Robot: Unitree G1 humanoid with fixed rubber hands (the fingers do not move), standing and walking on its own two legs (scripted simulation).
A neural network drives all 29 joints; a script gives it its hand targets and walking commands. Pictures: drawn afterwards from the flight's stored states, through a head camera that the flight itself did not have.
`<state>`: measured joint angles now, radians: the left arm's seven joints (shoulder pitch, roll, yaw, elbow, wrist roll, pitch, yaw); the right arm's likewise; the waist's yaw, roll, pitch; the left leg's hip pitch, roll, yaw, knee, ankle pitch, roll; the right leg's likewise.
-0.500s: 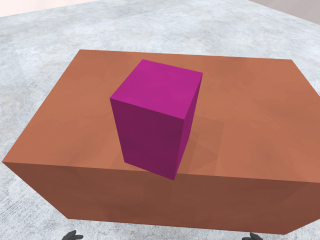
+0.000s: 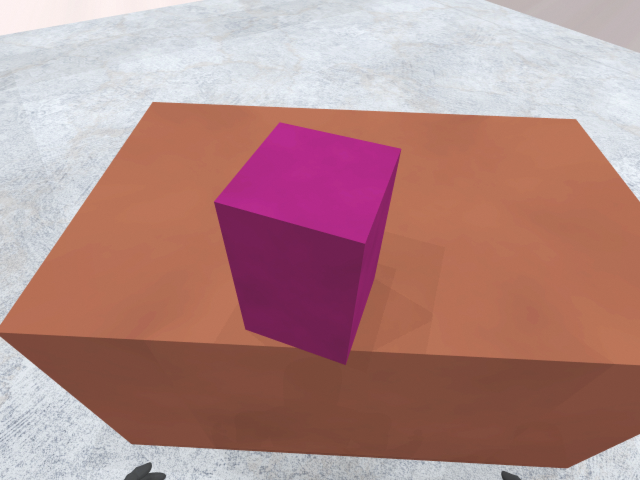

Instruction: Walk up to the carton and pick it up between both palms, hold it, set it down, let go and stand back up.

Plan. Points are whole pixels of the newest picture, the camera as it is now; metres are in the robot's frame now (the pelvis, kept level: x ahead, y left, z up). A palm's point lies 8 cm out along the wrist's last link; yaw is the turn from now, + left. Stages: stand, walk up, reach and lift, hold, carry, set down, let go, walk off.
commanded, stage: stand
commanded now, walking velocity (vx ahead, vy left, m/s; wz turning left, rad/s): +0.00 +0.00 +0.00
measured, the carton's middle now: (314, 249) +0.43 +0.02 +0.04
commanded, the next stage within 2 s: walk up in 1.70 s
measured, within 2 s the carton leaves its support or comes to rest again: neither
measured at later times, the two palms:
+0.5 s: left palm out of the picture +0.10 +0.25 -0.10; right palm out of the picture +0.07 -0.26 -0.10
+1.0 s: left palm out of the picture +0.10 +0.26 -0.10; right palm out of the picture +0.06 -0.26 -0.10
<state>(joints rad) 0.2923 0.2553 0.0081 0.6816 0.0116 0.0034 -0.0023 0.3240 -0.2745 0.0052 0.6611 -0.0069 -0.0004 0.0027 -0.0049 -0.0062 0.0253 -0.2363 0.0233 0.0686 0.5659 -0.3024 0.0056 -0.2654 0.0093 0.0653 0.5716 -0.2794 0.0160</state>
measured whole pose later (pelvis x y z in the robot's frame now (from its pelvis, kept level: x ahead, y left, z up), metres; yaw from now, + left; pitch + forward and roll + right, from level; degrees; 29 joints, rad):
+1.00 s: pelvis +0.00 +0.00 +0.00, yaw -2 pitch -1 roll +0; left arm 0.30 0.26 0.01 0.71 0.01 0.01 0.00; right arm 0.34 -0.29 0.01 0.69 0.00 0.00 0.00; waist -0.01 -0.01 0.03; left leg -0.22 0.03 0.10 0.55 -0.30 0.01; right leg -0.27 0.02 0.10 0.56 -0.27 0.02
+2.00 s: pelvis +0.00 +0.00 +0.00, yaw -3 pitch -1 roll +0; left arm 0.33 0.25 0.01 0.74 0.02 0.00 0.01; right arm 0.35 -0.29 -0.01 0.73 -0.02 0.01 0.00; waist 0.00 0.00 0.02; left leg -0.21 0.04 0.11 0.55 -0.30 0.01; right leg -0.27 0.02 0.11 0.55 -0.26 0.02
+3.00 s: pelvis +0.02 +0.04 -0.01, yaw -12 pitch -1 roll +0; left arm 0.28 0.26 0.01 0.65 0.02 0.01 0.02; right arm 0.38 -0.32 0.00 0.68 -0.02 0.04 0.02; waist -0.02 0.00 0.04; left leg -0.19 0.04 0.22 0.63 -0.41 0.04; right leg -0.32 0.02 0.12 0.64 -0.30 0.03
